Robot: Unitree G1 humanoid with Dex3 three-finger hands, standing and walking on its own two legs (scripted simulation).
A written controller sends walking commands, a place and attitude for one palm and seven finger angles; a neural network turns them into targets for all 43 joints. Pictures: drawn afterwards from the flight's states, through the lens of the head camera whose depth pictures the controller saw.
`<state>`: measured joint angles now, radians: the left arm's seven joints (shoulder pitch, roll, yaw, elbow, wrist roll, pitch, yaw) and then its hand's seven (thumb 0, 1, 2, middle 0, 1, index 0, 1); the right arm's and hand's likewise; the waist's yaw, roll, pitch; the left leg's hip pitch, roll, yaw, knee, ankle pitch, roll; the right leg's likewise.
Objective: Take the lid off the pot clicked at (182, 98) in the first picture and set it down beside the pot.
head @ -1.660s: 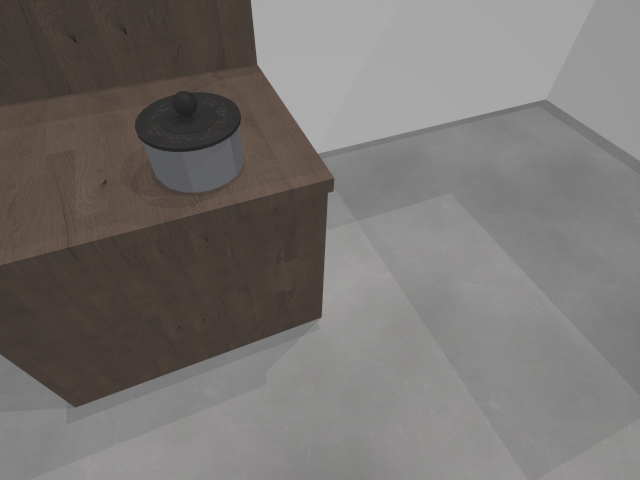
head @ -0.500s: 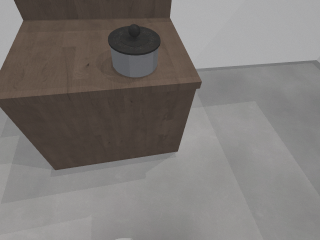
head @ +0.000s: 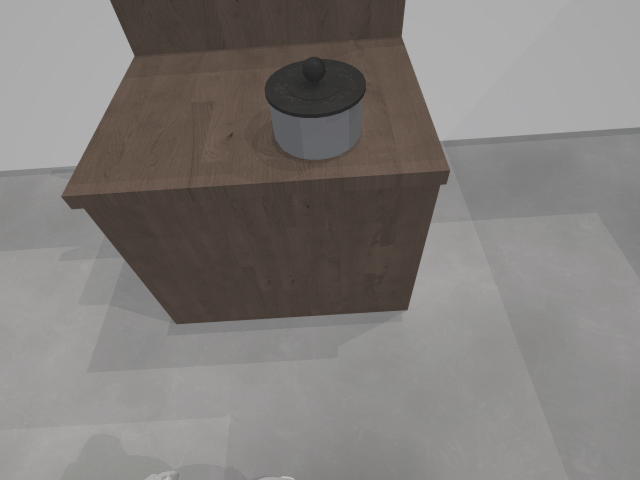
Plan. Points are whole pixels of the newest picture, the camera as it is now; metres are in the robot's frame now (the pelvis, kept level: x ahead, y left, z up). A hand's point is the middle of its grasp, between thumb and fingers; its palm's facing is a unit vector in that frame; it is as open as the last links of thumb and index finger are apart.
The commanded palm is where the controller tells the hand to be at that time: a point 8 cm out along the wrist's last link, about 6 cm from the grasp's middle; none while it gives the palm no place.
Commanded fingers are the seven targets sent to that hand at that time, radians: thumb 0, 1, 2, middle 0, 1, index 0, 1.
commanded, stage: take the last steps up to it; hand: left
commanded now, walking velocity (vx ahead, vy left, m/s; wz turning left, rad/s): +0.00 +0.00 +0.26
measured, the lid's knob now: (313, 69) +0.84 +0.04 +0.07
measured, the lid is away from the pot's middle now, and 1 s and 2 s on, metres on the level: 0.00 0.00 0.00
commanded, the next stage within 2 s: come to a stop and stand still in 0.96 s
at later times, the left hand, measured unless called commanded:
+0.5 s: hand out of the picture -0.01 +0.18 -0.17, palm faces +0.08 -0.99 -0.13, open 7.4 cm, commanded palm none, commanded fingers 0.00 0.90 0.90 -0.20 -0.30 -0.20 -0.30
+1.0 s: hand (286, 343) +0.35 +0.09 -0.16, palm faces -0.01 -0.98 -0.21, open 7.3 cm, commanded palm none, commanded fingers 0.00 0.90 0.90 -0.20 -0.30 -0.20 -0.30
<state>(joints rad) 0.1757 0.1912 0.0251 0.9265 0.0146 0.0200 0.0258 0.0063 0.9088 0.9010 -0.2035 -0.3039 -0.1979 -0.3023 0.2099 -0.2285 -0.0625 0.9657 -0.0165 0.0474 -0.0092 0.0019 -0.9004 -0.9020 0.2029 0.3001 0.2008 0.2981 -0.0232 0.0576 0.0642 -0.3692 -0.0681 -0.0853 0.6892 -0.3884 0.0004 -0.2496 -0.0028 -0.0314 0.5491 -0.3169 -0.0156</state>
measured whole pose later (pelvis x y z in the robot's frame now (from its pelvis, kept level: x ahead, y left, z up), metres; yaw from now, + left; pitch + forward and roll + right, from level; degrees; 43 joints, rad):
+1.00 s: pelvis +0.26 -0.09 +0.00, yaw +0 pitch +0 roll +0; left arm 0.16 0.16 0.04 1.02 0.01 -0.05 0.01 0.00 0.92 0.90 -0.20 -0.30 -0.20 -0.30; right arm 0.27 -0.21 -0.06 1.07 -0.03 -0.01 -0.02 0.00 -0.91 -0.90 0.20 0.30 0.20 0.30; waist -0.05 0.04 0.07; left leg -0.48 0.10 0.05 1.18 -0.39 0.00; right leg -0.29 -0.01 -0.15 0.50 -0.21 -0.06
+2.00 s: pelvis +0.29 -0.10 +0.00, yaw +0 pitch +0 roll +0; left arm 0.30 0.19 0.03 1.03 0.02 0.02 0.03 0.00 0.90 0.90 -0.21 -0.30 -0.20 -0.30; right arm 0.25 -0.24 -0.05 1.02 -0.02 0.03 -0.01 0.00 -0.91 -0.90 0.20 0.30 0.19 0.30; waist 0.03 -0.01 0.02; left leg -0.20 0.01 0.04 0.49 -0.28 -0.03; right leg -0.24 -0.10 -0.03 0.52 -0.28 0.05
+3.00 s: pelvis +0.31 -0.12 +0.01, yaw +0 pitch -1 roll -1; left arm 0.31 0.12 0.00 1.15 0.01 -0.03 0.04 0.01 0.91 0.90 -0.20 -0.30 -0.20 -0.30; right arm 0.25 -0.16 -0.01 1.12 -0.01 0.01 -0.04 0.00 -0.92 -0.90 0.20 0.30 0.20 0.30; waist 0.01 0.02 0.02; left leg -0.15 0.07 0.02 0.50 -0.31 -0.03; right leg -0.16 0.05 -0.06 0.40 -0.23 -0.05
